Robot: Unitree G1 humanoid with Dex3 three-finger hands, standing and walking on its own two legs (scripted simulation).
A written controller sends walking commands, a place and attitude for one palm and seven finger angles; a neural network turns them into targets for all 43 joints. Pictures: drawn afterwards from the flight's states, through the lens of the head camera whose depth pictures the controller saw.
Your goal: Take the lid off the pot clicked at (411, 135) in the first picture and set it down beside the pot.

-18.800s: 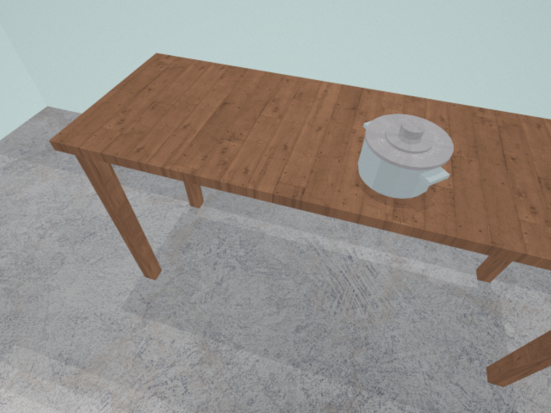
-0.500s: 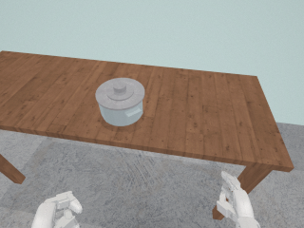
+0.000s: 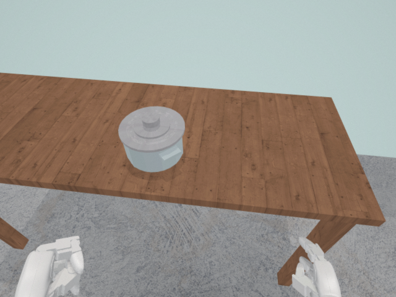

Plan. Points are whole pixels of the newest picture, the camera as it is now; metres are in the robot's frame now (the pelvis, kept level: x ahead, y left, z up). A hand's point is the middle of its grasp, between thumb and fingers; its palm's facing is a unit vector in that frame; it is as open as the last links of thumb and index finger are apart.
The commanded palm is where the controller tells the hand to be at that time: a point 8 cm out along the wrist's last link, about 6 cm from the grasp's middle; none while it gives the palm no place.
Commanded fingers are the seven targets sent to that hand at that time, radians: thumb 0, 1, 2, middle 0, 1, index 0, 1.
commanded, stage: raise the hand higher, near the body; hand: left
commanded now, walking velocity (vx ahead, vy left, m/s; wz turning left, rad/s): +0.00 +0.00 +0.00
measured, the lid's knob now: (150, 119) +0.51 +0.20 +0.07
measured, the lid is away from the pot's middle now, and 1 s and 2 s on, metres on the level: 0.00 0.00 0.00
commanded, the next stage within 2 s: reach forward and open the fingers in 0.38 s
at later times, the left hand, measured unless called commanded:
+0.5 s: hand (63, 234) +0.17 +0.24 +0.11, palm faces +0.31 -0.86 -0.40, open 3.1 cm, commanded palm +0.13 +0.28 +0.13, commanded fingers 0.00 0.85 0.90 -1.26 -1.46 -1.26 -1.46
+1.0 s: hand (60, 227) +0.18 +0.26 +0.10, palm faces -0.18 -0.09 -0.98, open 4.3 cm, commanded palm +0.18 +0.26 +0.16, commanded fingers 0.00 0.07 1.31 -0.99 -0.54 -0.99 -0.54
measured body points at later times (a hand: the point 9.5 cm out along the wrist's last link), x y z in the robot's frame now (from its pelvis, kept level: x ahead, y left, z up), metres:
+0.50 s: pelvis +0.00 +0.01 +0.00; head -0.01 +0.00 +0.45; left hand +0.15 +0.29 +0.13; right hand +0.20 -0.18 -0.07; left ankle -0.02 +0.12 -0.74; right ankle -0.01 -0.13 -0.74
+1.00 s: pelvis -0.02 -0.01 +0.00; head -0.03 -0.06 +0.45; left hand +0.19 +0.26 +0.16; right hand +0.21 -0.23 -0.09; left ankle -0.02 +0.12 -0.74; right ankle -0.01 -0.13 -0.74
